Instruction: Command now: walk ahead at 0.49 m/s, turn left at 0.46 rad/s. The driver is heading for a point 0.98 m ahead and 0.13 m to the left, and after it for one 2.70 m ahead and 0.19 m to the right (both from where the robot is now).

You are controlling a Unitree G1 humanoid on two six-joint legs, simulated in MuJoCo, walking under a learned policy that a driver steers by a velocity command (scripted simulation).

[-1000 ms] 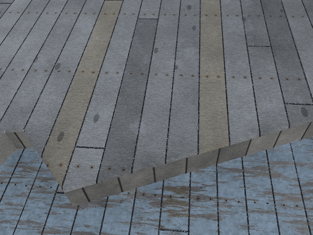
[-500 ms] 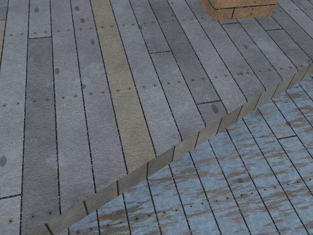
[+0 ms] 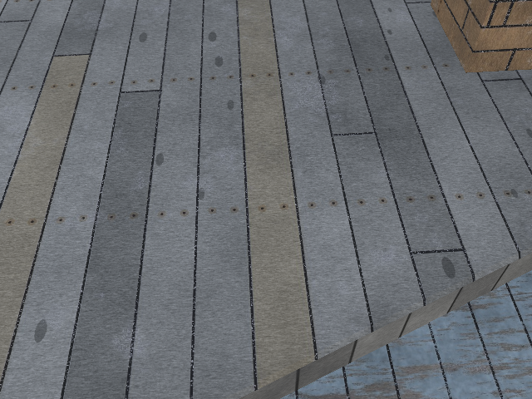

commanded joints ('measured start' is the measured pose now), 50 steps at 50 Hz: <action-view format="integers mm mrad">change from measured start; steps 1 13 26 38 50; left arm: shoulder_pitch -9 -123 -547 66 29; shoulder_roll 98 107 -45 263 100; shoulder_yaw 9 7 -60 50 37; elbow -41 -206 -510 -280 -144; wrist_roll -4 13 50 -9 -22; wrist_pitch -21 -2 84 130 -18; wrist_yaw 15 -6 15 -8 -4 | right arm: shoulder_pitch -78 161 383 271 -92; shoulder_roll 19 -170 -143 -129 -23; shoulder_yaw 18 -62 -17 -37 42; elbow -80 -40 8 -83 -350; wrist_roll -5 13 -6 11 -32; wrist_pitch -9 3 -65 -70 -17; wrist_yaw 9 -57 -75 -8 -44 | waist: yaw -1 -64 -103 119 -16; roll -109 -23 38 -469 -49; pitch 41 -84 47 -427 -62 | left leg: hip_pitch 106 736 766 209 -101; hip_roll -29 200 123 -291 -29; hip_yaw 75 -566 -531 -100 -5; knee -144 -648 -660 578 301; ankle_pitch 76 -73 -129 -87 10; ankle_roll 4 364 286 -16 -19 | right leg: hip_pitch -112 -815 -1634 -75 -390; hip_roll -265 -110 -142 -276 -90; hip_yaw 17 263 212 1205 494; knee -76 1276 1842 118 32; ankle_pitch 564 -118 -342 -385 468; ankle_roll -64 58 55 -279 -106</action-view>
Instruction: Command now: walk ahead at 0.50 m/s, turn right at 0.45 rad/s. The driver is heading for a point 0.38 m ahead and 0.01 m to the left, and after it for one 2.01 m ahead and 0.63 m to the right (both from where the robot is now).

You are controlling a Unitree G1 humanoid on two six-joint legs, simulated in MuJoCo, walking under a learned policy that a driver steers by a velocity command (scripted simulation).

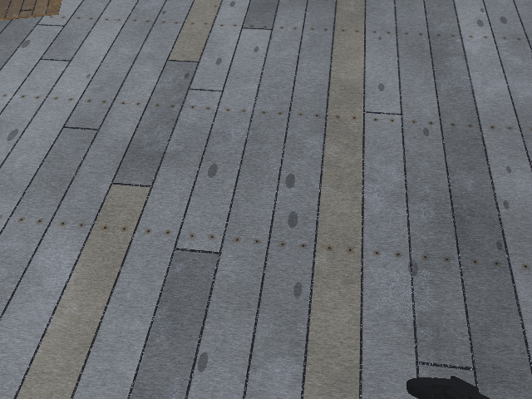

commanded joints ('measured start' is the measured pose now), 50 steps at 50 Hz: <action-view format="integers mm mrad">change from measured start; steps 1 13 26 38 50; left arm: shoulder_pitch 17 64 -19 -247 -181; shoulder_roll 130 182 93 164 90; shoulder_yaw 35 66 22 -12 -22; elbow -95 -137 -187 -208 -116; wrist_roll -16 3 30 14 2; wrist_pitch -40 1 80 61 45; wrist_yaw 20 42 10 45 49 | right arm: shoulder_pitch -37 -109 141 379 272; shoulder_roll -107 -178 -159 -97 -134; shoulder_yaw -33 -43 -45 -37 -67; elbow -53 -43 95 156 240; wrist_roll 3 28 33 50 44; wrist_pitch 6 -24 -73 16 36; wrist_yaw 9 14 -7 -14 -29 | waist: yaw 17 29 58 -87 -25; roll -53 -121 58 -186 -44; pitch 4 -45 -99 -14 29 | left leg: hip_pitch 55 445 661 563 711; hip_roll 0 -164 140 -49 -7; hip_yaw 77 83 -70 9 -33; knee -276 -920 -1088 -1048 -1070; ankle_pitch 96 58 872 -242 -34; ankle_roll -45 -12 147 -17 -16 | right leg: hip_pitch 54 365 -77 132 80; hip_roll -214 -211 -81 -389 -240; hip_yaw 286 337 112 280 167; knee -291 -94 464 -205 -200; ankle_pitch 573 1008 -94 271 195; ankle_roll -14 60 181 24 76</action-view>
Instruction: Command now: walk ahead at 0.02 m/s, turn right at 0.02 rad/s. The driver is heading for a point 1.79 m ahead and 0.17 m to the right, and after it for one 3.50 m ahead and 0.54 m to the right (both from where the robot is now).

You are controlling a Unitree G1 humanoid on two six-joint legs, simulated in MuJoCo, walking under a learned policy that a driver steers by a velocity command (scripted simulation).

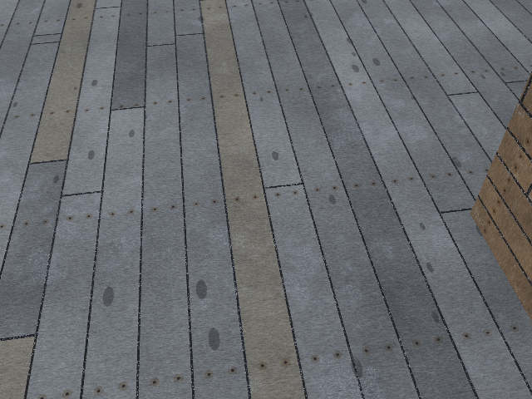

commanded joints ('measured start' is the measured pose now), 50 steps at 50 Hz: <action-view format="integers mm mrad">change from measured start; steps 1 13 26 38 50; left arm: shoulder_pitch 14 69 101 128 151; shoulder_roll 100 98 65 32 9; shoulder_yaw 24 19 6 -2 -6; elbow -26 94 200 260 292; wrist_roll -1 -1 -3 -3 -3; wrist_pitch -13 -4 2 3 3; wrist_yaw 6 12 13 15 16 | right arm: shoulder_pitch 39 33 47 74 96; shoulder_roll -80 -70 -36 -8 10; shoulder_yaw -23 -20 -1 11 17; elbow -16 93 190 240 262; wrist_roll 1 4 5 5 5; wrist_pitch -4 7 5 2 -1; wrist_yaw -6 -14 -19 -22 -24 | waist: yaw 1 8 13 14 14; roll -16 -4 0 2 1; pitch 8 41 69 82 88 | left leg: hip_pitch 23 41 20 5 -2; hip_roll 102 118 121 121 121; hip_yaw -113 -121 -125 -125 -126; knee -72 -97 -114 -118 -117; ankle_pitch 78 93 63 44 42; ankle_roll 11 15 16 17 19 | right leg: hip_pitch -13 8 22 18 16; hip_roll -112 -106 -100 -98 -98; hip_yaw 118 106 95 88 83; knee -87 -117 -135 -137 -134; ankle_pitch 144 137 94 76 76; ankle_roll -49 -46 -40 -36 -32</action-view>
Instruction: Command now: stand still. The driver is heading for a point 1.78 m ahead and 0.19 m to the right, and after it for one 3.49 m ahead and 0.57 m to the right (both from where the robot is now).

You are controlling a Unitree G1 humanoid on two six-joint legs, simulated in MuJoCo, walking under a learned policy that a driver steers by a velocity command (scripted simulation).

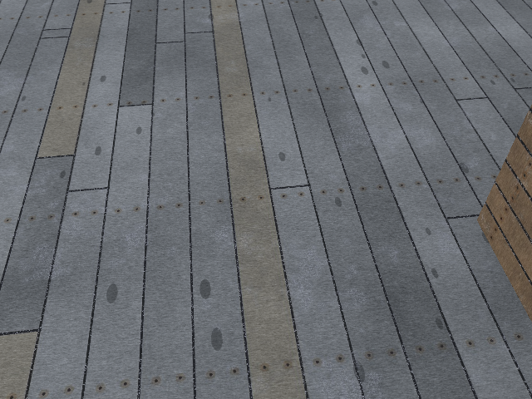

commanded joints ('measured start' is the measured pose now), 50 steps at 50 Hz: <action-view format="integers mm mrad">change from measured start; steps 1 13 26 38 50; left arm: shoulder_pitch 70 85 3 227 263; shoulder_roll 68 55 45 93 147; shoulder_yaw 9 7 27 57 49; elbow -3 12 -109 -66 -36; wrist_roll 0 0 25 11 16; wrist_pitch -4 -5 -51 -92 -112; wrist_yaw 2 3 -53 -33 -19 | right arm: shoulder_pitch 82 97 140 -57 -324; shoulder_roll -65 -55 -158 -92 -120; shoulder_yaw -8 -5 -70 -63 -57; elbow -2 5 -17 -131 -266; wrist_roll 0 0 -12 -27 -5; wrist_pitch -4 -8 -17 -57 -47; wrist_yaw -2 -4 14 82 63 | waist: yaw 0 0 -14 1 -14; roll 4 3 82 -42 -116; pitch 74 77 165 109 85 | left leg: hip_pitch -43 -41 -78 -575 -310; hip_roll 115 115 312 102 -4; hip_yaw -111 -111 -369 10 134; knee -84 -83 -265 673 203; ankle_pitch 38 53 -443 17 115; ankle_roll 20 22 191 32 88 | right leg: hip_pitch -42 -38 -289 177 219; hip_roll -103 -104 -61 -252 -235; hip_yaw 95 91 -68 193 -17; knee -70 -64 328 -293 -126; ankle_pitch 59 72 -243 -9 845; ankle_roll -31 -29 -48 -139 -128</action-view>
